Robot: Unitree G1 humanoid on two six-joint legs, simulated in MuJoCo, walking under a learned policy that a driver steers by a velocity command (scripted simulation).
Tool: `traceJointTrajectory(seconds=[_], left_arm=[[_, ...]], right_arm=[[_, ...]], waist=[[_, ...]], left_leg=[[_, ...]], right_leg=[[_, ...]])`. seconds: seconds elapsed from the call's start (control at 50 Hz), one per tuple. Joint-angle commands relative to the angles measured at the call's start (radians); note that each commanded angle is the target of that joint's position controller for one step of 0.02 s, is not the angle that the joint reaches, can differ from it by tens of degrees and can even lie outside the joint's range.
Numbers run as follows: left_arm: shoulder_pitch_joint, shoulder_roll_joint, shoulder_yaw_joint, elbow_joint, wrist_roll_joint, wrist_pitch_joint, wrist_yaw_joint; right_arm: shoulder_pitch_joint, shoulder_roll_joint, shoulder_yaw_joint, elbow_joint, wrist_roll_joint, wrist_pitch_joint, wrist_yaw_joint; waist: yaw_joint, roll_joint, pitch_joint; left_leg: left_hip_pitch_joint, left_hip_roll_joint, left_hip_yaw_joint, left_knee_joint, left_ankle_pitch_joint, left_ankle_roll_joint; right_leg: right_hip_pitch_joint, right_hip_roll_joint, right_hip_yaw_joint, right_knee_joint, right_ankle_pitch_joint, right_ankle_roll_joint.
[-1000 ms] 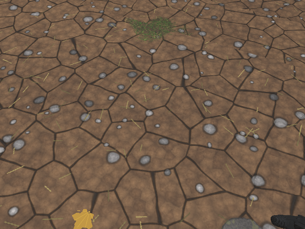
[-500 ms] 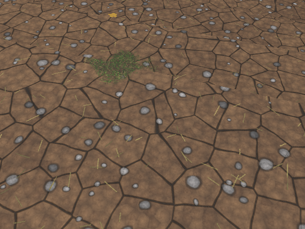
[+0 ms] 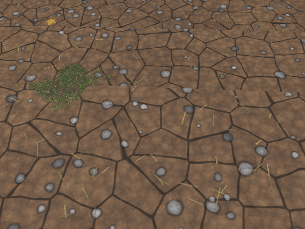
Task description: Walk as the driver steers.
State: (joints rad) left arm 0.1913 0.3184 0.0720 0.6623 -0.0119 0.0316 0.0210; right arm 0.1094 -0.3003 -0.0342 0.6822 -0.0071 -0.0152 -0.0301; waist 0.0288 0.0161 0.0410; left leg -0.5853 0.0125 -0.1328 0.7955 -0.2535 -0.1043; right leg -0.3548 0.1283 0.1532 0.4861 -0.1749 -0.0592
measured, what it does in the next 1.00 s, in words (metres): walks ahead, turning right: left foot, then right foot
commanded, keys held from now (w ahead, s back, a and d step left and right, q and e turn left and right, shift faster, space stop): e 0.08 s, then w+e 0.32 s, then w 0.60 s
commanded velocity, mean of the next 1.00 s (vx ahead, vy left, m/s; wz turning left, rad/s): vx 0.36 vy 0.00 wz -0.36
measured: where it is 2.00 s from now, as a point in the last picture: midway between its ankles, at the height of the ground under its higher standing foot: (218, 140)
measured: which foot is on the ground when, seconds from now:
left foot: up 0.00-0.08, down 0.10-0.54, up 0.56-1.00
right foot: down 0.00-0.10, up 0.12-0.52, down 0.54-1.00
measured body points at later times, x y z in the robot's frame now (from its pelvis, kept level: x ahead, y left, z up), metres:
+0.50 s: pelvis +0.11 -0.01 +0.00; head +0.13 -0.02 +0.45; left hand +0.38 +0.17 -0.07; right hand +0.07 -0.31 -0.11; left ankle +0.09 +0.15 -0.74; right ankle +0.13 -0.15 -0.72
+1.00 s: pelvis +0.33 -0.11 -0.01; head +0.37 -0.12 +0.44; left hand +0.42 +0.17 -0.13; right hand +0.49 -0.40 -0.09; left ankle +0.54 -0.06 -0.72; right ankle +0.13 -0.15 -0.74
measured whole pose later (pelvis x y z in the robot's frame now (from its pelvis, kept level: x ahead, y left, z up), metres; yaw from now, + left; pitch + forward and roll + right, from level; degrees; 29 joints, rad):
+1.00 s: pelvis +0.33 -0.11 -0.01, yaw -21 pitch +3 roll -1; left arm 0.45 0.29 0.06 0.81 -0.02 -0.05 0.01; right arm 0.01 -0.26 -0.03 0.69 0.01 -0.09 0.07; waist 0.09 0.03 0.03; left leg -0.59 0.02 0.01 0.51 0.02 0.04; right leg 0.12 0.03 0.01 0.24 -0.40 -0.03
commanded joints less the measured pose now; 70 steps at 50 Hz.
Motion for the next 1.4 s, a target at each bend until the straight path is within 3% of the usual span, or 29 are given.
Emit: traceJointTrajectory(seconds=[0.02, 0.08, 0.1, 0.12, 0.14, 0.18, 0.24, 0.38, 0.46, 0.52, 0.54, 0.56, 0.58, 0.6, 0.62, 0.68, 0.82, 0.94, 1.0, 1.02, 1.04, 1.06, 1.08, 1.1, 1.14, 1.2, 1.22, 1.3, 1.4], left_arm=[[-0.030, 0.148, 0.040, -0.080, -0.001, 0.002, 0.008], [-0.053, 0.117, 0.031, -0.092, -0.012, 0.007, 0.010], [-0.008, 0.065, 0.015, -0.096, 0.000, 0.007, 0.008], [0.058, 0.040, 0.007, -0.119, 0.001, -0.001, 0.003], [0.047, 0.119, 0.026, -0.117, 0.009, -0.015, -0.001], [0.003, 0.153, 0.045, -0.098, -0.002, -0.008, -0.002], [-0.016, 0.094, 0.031, -0.107, -0.003, -0.010, -0.017], [-0.108, 0.033, 0.006, -0.147, -0.006, -0.039, -0.044], [-0.095, 0.034, 0.002, -0.138, -0.008, -0.045, -0.055], [0.053, 0.056, 0.020, -0.078, -0.007, -0.048, -0.051], [0.173, 0.105, 0.045, -0.049, -0.012, -0.047, -0.041], [0.281, 0.223, 0.065, -0.046, 0.007, -0.046, -0.024], [0.294, 0.255, 0.068, -0.055, 0.001, -0.062, -0.032], [0.265, 0.182, 0.046, -0.053, -0.001, -0.081, -0.039], [0.231, 0.135, 0.030, -0.050, 0.004, -0.091, -0.042], [0.122, 0.075, 0.007, -0.058, 0.014, -0.097, -0.039], [0.174, 0.105, 0.016, 0.018, 0.004, -0.106, -0.014], [0.248, 0.129, 0.028, 0.093, -0.011, -0.098, -0.009], [0.237, 0.155, 0.036, 0.106, -0.006, -0.083, -0.003], [0.226, 0.149, 0.032, 0.107, -0.004, -0.075, -0.001], [0.231, 0.124, 0.018, 0.095, 0.008, -0.072, 0.003], [0.371, -0.002, -0.019, 0.076, 0.011, -0.088, -0.008], [0.346, 0.038, -0.016, 0.097, 0.001, -0.110, -0.014], [0.232, 0.112, 0.007, 0.065, -0.030, -0.122, -0.021], [0.108, 0.102, 0.004, 0.036, -0.017, -0.130, -0.017], [0.178, 0.052, 0.004, 0.066, -0.003, -0.096, -0.011], [0.188, -0.061, -0.061, 0.079, 0.164, -0.111, -0.065], [0.022, 0.005, -0.059, 0.029, 0.107, -0.112, -0.077], [-0.122, 0.012, -0.084, -0.016, 0.096, -0.098, -0.071]], right_arm=[[0.016, -0.093, -0.032, -0.062, 0.006, -0.015, 0.006], [0.079, -0.110, -0.049, -0.045, 0.005, -0.038, 0.013], [0.108, -0.173, -0.064, -0.052, -0.011, -0.037, 0.007], [0.100, -0.240, -0.081, -0.044, -0.035, -0.020, 0.003], [0.116, -0.205, -0.080, -0.047, -0.030, -0.021, 0.005], [0.085, -0.135, -0.064, -0.057, -0.006, -0.021, -0.004], [0.108, -0.126, -0.059, -0.049, 0.002, -0.025, -0.017], [0.161, -0.175, -0.083, -0.014, 0.008, -0.046, 0.002], [0.173, -0.190, -0.088, 0.016, 0.028, -0.049, 0.029], [0.165, -0.165, -0.076, 0.041, 0.040, -0.045, 0.044], [0.168, -0.114, -0.055, 0.048, 0.023, -0.050, 0.047], [0.138, -0.024, -0.023, -0.009, -0.016, -0.063, 0.049], [0.125, -0.079, -0.035, -0.033, 0.012, -0.084, 0.042], [0.095, -0.144, -0.053, -0.034, 0.039, -0.096, 0.044], [0.079, -0.147, -0.053, -0.031, 0.044, -0.101, 0.047], [0.094, -0.115, -0.053, -0.002, 0.012, -0.092, 0.052], [-0.066, -0.022, -0.017, -0.024, 0.015, -0.077, 0.066], [-0.191, -0.043, -0.017, -0.071, 0.025, -0.088, 0.096], [-0.097, -0.085, -0.037, -0.052, 0.017, -0.088, 0.093], [0.034, -0.120, -0.057, -0.016, 0.015, -0.085, 0.083], [0.202, -0.167, -0.072, 0.019, 0.009, -0.081, 0.072], [0.314, -0.265, -0.095, 0.038, -0.007, -0.079, 0.067], [0.336, -0.184, -0.074, 0.054, 0.015, -0.077, 0.072], [0.254, -0.144, -0.059, 0.048, 0.025, -0.074, 0.066], [0.129, -0.094, -0.043, 0.036, 0.011, -0.070, 0.062], [0.082, -0.066, -0.036, 0.040, -0.002, -0.090, 0.066], [0.125, 0.030, -0.008, 0.043, -0.057, -0.126, 0.057], [0.133, -0.065, -0.025, 0.039, -0.062, -0.137, 0.085], [0.250, -0.098, -0.033, 0.082, -0.059, -0.116, 0.137]], waist=[[-0.020, -0.166, -0.171], [-0.061, -0.176, -0.157], [-0.042, -0.050, -0.209], [0.016, 0.244, -0.174], [-0.020, 0.246, -0.155], [-0.034, 0.131, -0.089], [-0.062, 0.139, -0.047], [-0.105, 0.141, -0.043], [-0.094, 0.137, -0.027], [-0.005, 0.076, -0.049], [0.057, 0.008, -0.111], [0.077, -0.282, -0.180], [0.086, -0.310, -0.205], [0.087, -0.215, -0.142], [0.064, -0.193, -0.089], [-0.009, -0.137, -0.034], [0.017, -0.091, 0.009], [0.034, -0.084, 0.057], [-0.026, -0.118, -0.028], [-0.098, -0.113, -0.114], [-0.166, -0.084, -0.244], [-0.123, 0.166, -0.423], [-0.148, 0.214, -0.501], [-0.141, 0.158, -0.305], [-0.083, 0.025, -0.099], [-0.009, 0.069, -0.071], [-0.008, 0.083, -0.062], [-0.044, 0.020, -0.029], [-0.092, 0.034, -0.009]], left_leg=[[0.153, -0.046, 0.028, -0.101, 0.002, 0.011], [0.312, -0.016, 0.027, -0.403, 0.172, 0.064], [0.454, 0.175, -0.125, -0.434, 0.201, 0.136], [0.539, 0.356, -0.377, -0.482, 0.251, 0.297], [0.526, 0.411, -0.498, -0.525, 0.039, 0.368], [0.478, 0.293, -0.322, -0.542, -0.229, 0.288], [0.456, 0.231, -0.163, -0.585, -0.200, 0.252], [0.466, 0.265, 0.009, -0.620, -0.081, 0.271], [0.405, 0.272, 0.067, -0.597, -0.054, 0.269], [0.300, 0.245, 0.128, -0.457, -0.005, 0.234], [0.228, 0.189, 0.207, -0.253, 0.086, 0.188], [-0.053, 0.073, 0.296, 0.159, -0.171, 0.090], [-0.267, -0.007, 0.154, 0.388, -0.321, 0.072], [-0.333, 0.055, 0.093, 0.466, -0.262, 0.092], [-0.329, 0.089, 0.096, 0.448, -0.165, 0.114], [-0.202, 0.128, 0.089, 0.319, 0.011, 0.111], [-0.112, 0.072, 0.131, -0.083, 0.313, 0.076], [-0.072, 0.039, 0.122, -0.272, 0.326, 0.136], [0.097, -0.023, 0.174, -0.280, 0.205, 0.184], [0.281, -0.055, 0.206, -0.297, 0.212, 0.215], [0.587, 0.043, 0.110, -0.243, 0.261, 0.267], [1.003, 0.326, -0.381, -0.281, 0.094, 0.447], [1.038, 0.372, -0.645, -0.452, -0.042, 0.470], [0.898, 0.340, -0.498, -0.483, -0.119, 0.411], [0.576, 0.261, -0.272, -0.539, 0.002, 0.357], [0.384, 0.200, -0.136, -0.622, 0.150, 0.357], [0.324, 0.177, -0.110, -0.646, 0.020, 0.355], [0.288, 0.147, -0.052, -0.651, 0.053, 0.373], [0.318, 0.162, -0.073, -0.575, 0.156, 0.394]], right_leg=[[0.084, -0.229, 0.250, -0.068, 0.225, -0.143], [0.091, -0.183, 0.292, 0.030, 0.162, -0.078], [-0.002, -0.121, 0.218, 0.178, -0.133, -0.028], [-0.235, 0.038, 0.021, 0.349, -0.482, 0.025], [-0.339, -0.047, -0.001, 0.543, -0.444, 0.056], [-0.373, -0.109, -0.031, 0.627, -0.285, 0.080], [-0.390, -0.140, -0.094, 0.656, -0.175, 0.107], [-0.286, -0.192, -0.147, 0.360, -0.081, 0.093], [-0.109, -0.172, -0.190, 0.196, -0.109, 0.052], [0.188, -0.105, -0.247, 0.023, -0.054, -0.003], [0.372, -0.136, -0.173, -0.006, -0.053, -0.030], [0.584, -0.404, 0.257, -0.113, -0.079, -0.131], [0.599, -0.517, 0.567, -0.231, -0.221, -0.276], [0.565, -0.497, 0.485, -0.234, -0.253, -0.265], [0.496, -0.451, 0.366, -0.226, -0.207, -0.232], [0.327, -0.359, 0.170, -0.278, 0.064, -0.179], [0.270, -0.303, -0.039, -0.334, 0.273, -0.142], [0.385, -0.369, -0.037, -0.302, 0.275, -0.121], [0.454, -0.364, -0.053, -0.146, 0.650, -0.090], [0.428, -0.324, -0.087, 0.019, 0.790, -0.066], [0.256, -0.285, -0.106, 0.261, 0.646, -0.035], [-0.159, -0.109, -0.131, 0.705, 0.075, 0.047], [-0.284, -0.056, 0.005, 0.843, -0.390, 0.046], [-0.386, -0.123, -0.002, 0.892, -0.353, 0.038], [-0.352, -0.216, -0.065, 0.767, -0.197, 0.030], [-0.210, -0.261, -0.070, 0.668, -0.113, 0.046], [-0.238, -0.243, -0.068, 0.685, -0.099, 0.033], [-0.300, -0.243, -0.103, 0.406, 0.119, 0.075], [-0.191, -0.198, -0.129, 0.149, 0.192, 0.078]])
Velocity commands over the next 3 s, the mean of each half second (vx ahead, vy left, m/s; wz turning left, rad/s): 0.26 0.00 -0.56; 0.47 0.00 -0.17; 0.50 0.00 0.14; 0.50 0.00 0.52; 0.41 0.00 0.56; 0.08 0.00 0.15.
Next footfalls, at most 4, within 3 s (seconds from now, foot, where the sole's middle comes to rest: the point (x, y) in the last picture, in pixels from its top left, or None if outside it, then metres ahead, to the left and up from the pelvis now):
0.10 left None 0.13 0.15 -0.77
0.54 right None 0.16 -0.16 -0.77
1.04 left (184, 197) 0.57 -0.08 -0.77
1.52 right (248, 162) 0.74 -0.38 -0.77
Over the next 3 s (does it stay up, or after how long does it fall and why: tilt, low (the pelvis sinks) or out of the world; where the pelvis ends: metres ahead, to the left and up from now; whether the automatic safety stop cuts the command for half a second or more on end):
stays up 1.29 -0.20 -0.16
